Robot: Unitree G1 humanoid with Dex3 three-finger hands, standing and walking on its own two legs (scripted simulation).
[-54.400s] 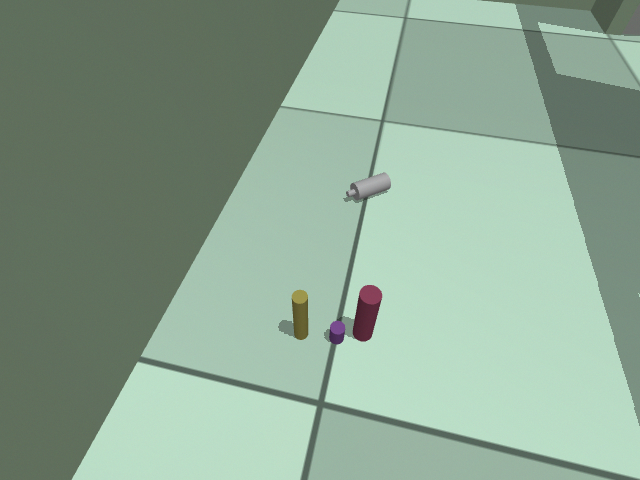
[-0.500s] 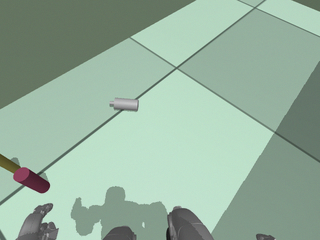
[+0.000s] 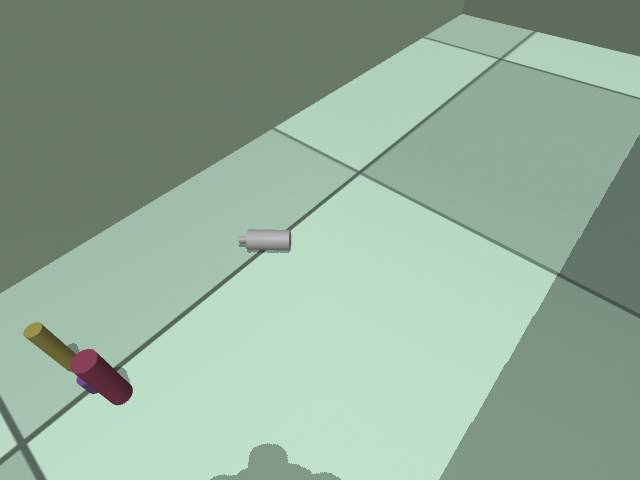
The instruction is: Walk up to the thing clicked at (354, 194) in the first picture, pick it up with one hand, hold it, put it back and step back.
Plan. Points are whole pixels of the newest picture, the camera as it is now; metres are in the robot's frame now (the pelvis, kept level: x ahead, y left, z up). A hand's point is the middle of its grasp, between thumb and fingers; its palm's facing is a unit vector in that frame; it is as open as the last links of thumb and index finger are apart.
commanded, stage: step back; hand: left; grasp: from above
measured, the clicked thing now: (264, 239) +1.10 +0.25 -0.72
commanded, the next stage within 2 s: stand in 0.66 s
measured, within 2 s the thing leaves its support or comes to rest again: neither
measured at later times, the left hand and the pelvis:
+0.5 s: hand out of the picture +0.13 +0.24 -0.14, palm faces +0.03 -0.93 -0.38, open 7.4 cm; pelvis +0.04 -0.02 +0.00, yaw +2 degrees
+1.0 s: hand out of the picture +0.13 +0.25 -0.14, palm faces +0.04 -0.95 -0.32, open 7.4 cm; pelvis +0.06 +0.00 +0.02, yaw +3 degrees
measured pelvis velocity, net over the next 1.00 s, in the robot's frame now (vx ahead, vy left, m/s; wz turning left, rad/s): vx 0.06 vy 0.00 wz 0.05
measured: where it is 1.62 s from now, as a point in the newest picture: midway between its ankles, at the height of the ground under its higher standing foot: outside the picture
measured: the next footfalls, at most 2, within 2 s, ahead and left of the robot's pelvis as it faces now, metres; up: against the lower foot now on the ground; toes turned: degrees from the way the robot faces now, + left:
left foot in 0.04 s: +0.04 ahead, +0.13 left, +0.00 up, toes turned -1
right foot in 0.36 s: +0.13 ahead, -0.13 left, +0.00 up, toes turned -1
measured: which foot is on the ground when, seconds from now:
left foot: up 0.00-0.02, down 0.04-0.38, up 0.40-0.62, down 0.64-1.00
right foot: down 0.00-0.08, up 0.10-0.34, down 0.36-1.00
